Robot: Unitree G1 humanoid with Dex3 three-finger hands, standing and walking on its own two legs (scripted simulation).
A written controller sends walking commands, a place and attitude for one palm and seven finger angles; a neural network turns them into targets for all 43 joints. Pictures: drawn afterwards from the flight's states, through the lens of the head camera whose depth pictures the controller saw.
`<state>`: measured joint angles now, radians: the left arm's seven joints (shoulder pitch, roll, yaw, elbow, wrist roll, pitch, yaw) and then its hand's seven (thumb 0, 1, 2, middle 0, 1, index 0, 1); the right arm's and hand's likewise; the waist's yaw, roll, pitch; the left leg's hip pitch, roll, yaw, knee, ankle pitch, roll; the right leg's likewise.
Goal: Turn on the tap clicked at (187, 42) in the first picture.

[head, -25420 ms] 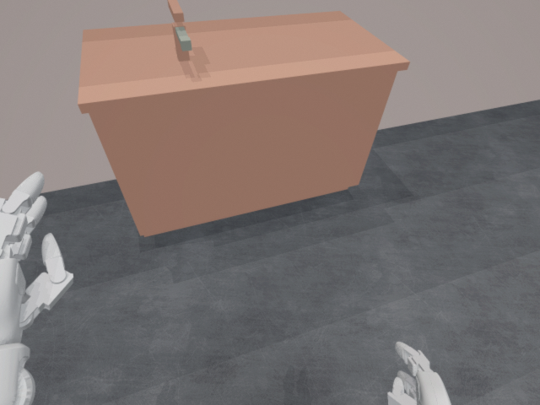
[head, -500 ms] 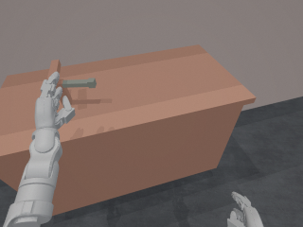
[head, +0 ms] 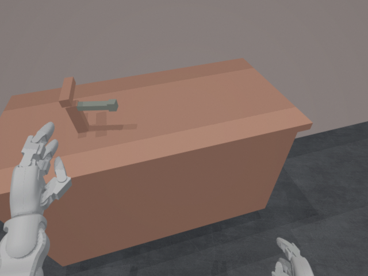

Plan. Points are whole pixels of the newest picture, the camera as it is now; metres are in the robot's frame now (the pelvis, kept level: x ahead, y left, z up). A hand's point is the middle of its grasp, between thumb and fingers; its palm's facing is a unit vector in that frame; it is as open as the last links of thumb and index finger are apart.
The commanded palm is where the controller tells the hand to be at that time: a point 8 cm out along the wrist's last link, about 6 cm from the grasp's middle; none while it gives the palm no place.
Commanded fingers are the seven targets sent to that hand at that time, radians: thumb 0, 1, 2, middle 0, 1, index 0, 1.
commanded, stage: draw the hand back beside the body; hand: left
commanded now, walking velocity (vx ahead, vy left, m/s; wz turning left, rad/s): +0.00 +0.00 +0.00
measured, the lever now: (112, 105) +0.57 +0.30 +0.07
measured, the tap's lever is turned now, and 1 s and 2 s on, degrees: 75 75 75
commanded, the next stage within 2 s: step back with the hand held close in 0.38 s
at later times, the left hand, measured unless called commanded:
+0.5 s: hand (63, 193) +0.20 +0.23 +0.16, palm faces +0.43 -0.85 -0.32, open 7.4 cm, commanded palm +0.16 +0.27 +0.17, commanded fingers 0.00 0.90 0.90 -0.20 -0.30 -0.20 -0.30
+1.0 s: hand (32, 214) +0.16 +0.27 +0.15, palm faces +0.40 -0.81 -0.43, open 7.4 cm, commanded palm +0.11 +0.30 +0.17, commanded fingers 0.00 0.90 0.90 -0.20 -0.30 -0.20 -0.30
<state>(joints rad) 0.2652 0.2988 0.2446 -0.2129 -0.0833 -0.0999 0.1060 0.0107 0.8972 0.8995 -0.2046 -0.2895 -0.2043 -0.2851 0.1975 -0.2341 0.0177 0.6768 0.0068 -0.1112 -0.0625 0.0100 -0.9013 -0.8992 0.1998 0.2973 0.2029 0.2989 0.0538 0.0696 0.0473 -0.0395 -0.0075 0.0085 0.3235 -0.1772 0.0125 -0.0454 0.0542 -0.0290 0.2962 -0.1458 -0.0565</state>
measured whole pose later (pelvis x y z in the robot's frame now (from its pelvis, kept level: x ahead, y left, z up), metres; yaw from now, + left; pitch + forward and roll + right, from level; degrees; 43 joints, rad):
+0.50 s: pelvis +0.00 -0.01 +0.00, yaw +1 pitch -7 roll +0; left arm 0.40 0.30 0.25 -0.35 -0.08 -0.11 0.12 0.01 0.89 0.90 -0.21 -0.30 -0.21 -0.30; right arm 0.18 -0.21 0.03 0.66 -0.01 -0.16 -0.07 0.01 -0.90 -0.90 0.20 0.30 0.20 0.30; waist 0.06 0.07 0.04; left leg -0.04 0.00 -0.01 0.35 -0.19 0.00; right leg -0.04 0.06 -0.05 0.32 -0.17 -0.07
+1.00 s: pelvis -0.05 +0.02 -0.01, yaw +1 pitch -1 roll -1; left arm 0.48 0.37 0.32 -0.44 -0.04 -0.13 0.16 0.01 0.89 0.90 -0.22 -0.30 -0.21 -0.30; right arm 0.20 -0.25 -0.01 0.56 0.02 -0.02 -0.08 0.01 -0.90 -0.90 0.20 0.30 0.20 0.30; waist 0.00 0.05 0.02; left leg -0.30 -0.03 0.01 0.47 -0.16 0.04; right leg -0.28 0.03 -0.04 0.41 -0.12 -0.02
